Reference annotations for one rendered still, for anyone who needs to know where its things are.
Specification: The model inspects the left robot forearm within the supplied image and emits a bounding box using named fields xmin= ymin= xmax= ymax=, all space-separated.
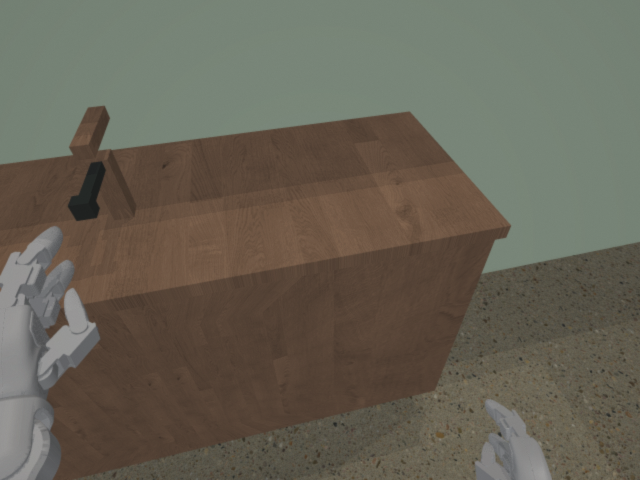
xmin=0 ymin=395 xmax=61 ymax=480

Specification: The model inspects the counter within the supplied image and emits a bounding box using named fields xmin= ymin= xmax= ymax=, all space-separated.
xmin=0 ymin=106 xmax=511 ymax=480

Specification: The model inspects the left robot hand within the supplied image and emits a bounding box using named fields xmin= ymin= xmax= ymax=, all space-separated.
xmin=0 ymin=226 xmax=100 ymax=400

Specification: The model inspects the tap lever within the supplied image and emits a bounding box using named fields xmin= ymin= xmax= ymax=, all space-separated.
xmin=68 ymin=161 xmax=106 ymax=221

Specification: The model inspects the right robot hand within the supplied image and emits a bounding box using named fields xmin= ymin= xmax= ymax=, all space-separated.
xmin=475 ymin=399 xmax=552 ymax=480

